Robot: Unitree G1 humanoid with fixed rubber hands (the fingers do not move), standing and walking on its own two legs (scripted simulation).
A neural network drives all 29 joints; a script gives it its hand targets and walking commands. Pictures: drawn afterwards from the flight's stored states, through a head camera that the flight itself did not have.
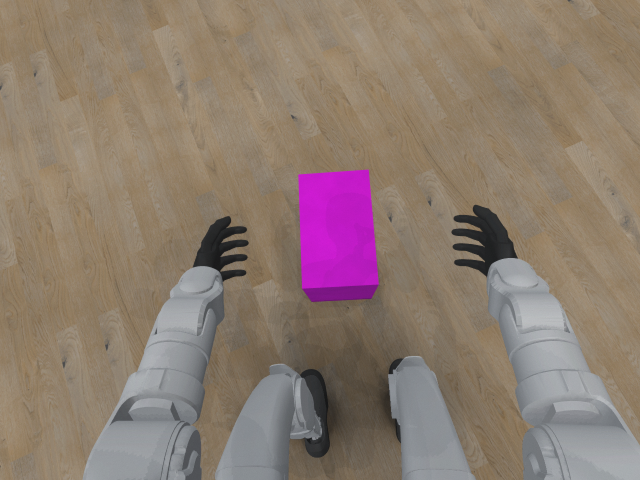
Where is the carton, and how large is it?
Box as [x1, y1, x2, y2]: [298, 170, 378, 301]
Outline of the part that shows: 368,170 298,174 302,288 311,301 370,298 378,284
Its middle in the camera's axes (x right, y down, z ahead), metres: +0.05 +0.01 +0.99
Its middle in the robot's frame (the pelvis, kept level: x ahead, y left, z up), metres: +0.52 +0.01 -0.56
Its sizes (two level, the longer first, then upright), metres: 0.268 0.164 0.252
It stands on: the floor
